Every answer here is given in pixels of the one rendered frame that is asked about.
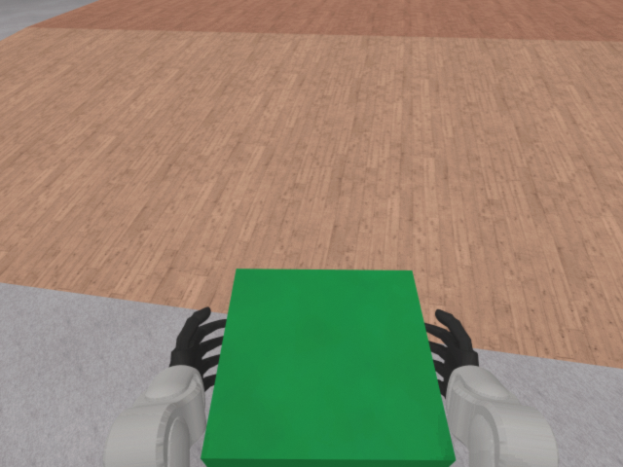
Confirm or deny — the carton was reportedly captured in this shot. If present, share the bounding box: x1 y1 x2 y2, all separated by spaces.
201 269 456 467

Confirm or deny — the robot left hand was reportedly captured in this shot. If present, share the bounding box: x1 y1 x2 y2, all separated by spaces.
169 307 227 392

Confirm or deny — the right robot forearm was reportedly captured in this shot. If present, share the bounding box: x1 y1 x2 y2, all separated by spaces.
446 366 559 467

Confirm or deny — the left robot forearm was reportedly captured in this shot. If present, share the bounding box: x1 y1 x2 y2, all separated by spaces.
103 365 206 467

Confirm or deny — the robot right hand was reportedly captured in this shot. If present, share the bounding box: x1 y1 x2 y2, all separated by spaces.
424 309 479 399

